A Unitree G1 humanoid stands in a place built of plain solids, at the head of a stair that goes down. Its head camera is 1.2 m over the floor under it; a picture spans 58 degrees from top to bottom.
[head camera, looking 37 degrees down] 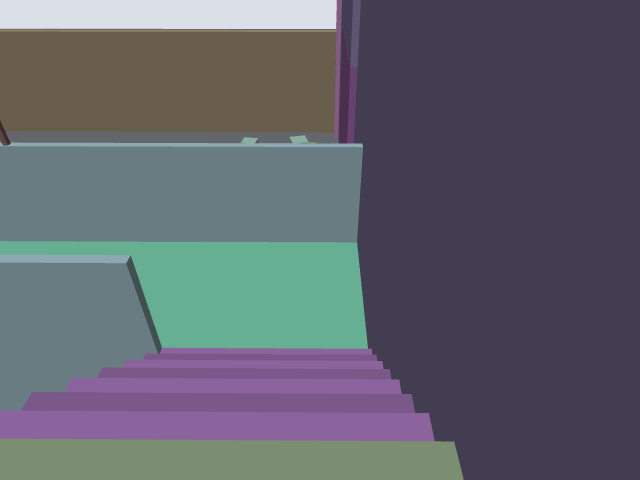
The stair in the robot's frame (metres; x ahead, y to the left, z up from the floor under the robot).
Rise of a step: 0.21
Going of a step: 0.21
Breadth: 1.60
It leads straight ahead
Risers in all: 8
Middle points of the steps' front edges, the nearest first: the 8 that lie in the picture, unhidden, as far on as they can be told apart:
0.65 0.42 0.00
0.86 0.42 -0.20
1.07 0.42 -0.41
1.28 0.41 -0.61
1.49 0.41 -0.82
1.71 0.41 -1.02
1.92 0.41 -1.23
2.13 0.41 -1.43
